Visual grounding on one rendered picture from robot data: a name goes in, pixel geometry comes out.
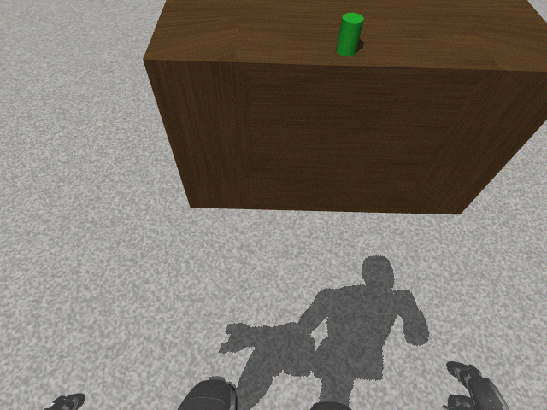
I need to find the right robot hand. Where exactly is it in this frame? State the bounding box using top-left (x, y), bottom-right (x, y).
top-left (442, 361), bottom-right (509, 410)

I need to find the left robot hand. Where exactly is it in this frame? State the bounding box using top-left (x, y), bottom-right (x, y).
top-left (44, 393), bottom-right (85, 410)

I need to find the can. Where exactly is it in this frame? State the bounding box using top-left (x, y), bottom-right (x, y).
top-left (336, 13), bottom-right (364, 56)

